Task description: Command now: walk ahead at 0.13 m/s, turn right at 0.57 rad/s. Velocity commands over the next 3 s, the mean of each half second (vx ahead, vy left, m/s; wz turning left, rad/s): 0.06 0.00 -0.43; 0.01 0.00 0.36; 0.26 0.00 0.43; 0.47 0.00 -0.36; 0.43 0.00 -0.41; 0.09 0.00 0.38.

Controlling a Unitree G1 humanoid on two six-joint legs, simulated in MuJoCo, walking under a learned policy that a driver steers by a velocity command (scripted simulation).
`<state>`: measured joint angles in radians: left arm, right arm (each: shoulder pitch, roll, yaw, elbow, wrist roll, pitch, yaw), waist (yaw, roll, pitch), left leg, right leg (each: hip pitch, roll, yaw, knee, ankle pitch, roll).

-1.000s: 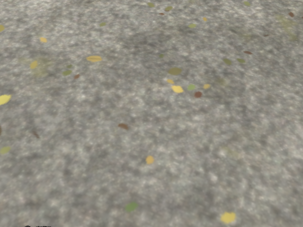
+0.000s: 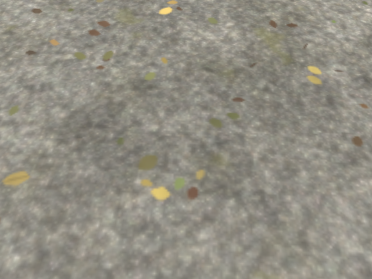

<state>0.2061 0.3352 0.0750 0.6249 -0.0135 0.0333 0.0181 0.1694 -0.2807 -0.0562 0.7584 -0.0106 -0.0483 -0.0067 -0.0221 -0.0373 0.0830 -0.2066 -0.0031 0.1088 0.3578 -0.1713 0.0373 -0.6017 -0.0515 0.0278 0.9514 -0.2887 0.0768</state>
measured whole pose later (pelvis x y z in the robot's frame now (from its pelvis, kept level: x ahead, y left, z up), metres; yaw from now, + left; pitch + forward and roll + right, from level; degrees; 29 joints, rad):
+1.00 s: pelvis +0.08 +0.00 -0.01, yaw +3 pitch +1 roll -1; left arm 0.18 0.29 0.08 0.69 0.01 0.01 0.04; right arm 0.14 -0.32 -0.08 0.68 0.02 0.06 0.01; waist 0.02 0.01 0.06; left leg -0.44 0.04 0.01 0.91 -0.46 -0.06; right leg -0.26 -0.07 -0.14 0.48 -0.24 0.01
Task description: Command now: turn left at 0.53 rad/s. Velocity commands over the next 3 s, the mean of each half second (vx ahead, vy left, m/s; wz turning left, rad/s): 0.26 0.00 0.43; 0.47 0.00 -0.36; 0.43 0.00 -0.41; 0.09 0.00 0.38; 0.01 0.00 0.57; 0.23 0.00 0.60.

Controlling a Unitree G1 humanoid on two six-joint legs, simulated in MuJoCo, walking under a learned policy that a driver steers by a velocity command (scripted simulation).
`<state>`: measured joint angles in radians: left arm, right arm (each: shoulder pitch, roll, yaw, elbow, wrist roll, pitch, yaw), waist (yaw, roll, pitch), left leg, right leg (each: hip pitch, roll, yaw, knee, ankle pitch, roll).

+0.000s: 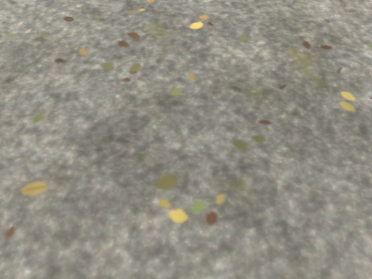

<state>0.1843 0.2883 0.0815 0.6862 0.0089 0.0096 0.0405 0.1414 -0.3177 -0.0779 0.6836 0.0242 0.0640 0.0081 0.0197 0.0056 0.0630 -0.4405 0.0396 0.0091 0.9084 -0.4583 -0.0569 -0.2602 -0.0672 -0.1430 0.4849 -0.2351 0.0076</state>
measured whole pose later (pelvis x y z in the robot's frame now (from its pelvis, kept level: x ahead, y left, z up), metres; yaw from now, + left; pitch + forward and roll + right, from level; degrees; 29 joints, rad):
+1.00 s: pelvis +0.39 +0.04 +0.01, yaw -2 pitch +2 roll +0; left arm 0.39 0.28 0.06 0.79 -0.03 -0.05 0.01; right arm 0.04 -0.28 -0.03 0.62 0.00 -0.11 0.02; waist 0.09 0.04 0.04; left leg -0.61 0.02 -0.11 0.52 0.06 -0.06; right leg -0.04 0.10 0.17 0.33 -0.31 -0.07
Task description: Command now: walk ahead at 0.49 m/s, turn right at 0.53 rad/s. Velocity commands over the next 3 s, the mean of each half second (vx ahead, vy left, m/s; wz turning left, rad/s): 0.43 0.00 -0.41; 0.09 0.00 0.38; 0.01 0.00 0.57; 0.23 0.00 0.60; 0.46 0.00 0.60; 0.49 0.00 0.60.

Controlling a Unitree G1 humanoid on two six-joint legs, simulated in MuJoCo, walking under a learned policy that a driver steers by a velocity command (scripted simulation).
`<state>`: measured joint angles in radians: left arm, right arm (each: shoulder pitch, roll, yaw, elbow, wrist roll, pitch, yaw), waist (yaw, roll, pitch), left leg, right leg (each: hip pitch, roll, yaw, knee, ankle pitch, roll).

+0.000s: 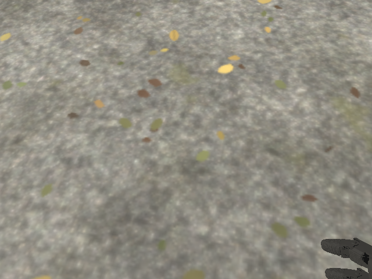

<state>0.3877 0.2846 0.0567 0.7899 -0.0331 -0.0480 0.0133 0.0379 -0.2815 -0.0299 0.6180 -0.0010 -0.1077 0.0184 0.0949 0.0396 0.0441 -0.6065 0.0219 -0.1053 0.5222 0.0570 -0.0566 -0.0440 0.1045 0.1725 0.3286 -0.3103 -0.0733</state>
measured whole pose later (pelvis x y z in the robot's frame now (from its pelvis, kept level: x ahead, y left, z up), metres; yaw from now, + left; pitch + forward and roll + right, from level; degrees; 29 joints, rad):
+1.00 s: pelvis +0.34 -0.01 -0.01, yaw +3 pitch +0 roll -3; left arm 0.08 0.31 0.08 0.79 0.01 0.03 0.03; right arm 0.22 -0.31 -0.07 0.69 -0.02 0.05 -0.01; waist -0.01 -0.02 0.05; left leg -0.34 0.02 0.01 0.64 -0.33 0.06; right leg -0.43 -0.06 -0.09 0.83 -0.46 0.04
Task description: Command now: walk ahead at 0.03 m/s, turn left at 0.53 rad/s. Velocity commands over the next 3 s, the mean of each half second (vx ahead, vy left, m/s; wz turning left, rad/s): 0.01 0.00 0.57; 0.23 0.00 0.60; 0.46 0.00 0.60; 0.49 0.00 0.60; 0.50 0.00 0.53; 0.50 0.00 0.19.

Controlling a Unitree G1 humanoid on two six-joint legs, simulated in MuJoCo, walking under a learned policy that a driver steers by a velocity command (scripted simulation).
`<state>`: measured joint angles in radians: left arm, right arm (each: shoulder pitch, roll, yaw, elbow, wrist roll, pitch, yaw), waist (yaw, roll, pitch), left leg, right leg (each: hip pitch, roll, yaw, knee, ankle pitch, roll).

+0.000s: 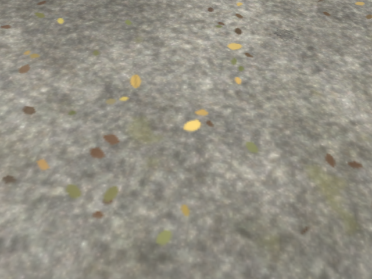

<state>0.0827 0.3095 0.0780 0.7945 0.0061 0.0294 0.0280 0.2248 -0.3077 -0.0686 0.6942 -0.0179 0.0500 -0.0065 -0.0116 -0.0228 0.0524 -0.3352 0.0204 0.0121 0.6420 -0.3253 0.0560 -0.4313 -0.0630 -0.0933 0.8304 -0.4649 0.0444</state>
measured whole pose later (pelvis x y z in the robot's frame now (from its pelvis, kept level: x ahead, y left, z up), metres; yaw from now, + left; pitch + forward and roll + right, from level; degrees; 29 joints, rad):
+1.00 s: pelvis +0.06 +0.07 +0.01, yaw +35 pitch +1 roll -1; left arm 0.20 0.34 0.07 0.77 -0.01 -0.08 -0.03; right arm 0.33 -0.29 -0.05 0.63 0.02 -0.03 0.02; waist 0.00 -0.04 0.01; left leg -0.21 -0.03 -0.01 0.49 -0.31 0.06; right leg -0.45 -0.06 -0.01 1.07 -0.38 -0.01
